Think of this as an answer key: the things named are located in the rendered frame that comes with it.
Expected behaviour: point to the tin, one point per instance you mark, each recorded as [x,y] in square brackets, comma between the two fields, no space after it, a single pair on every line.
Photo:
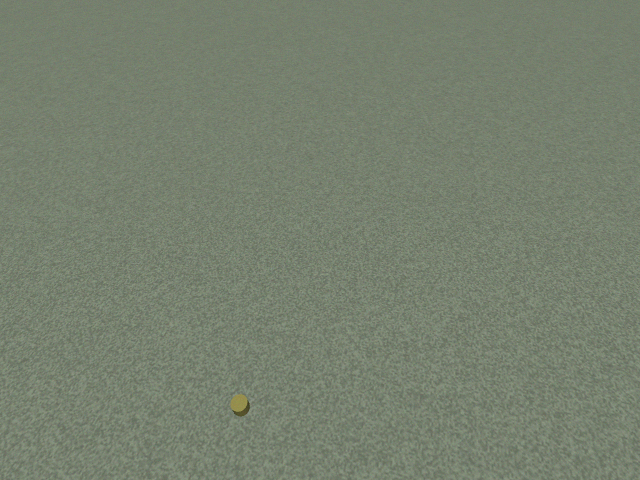
[240,405]

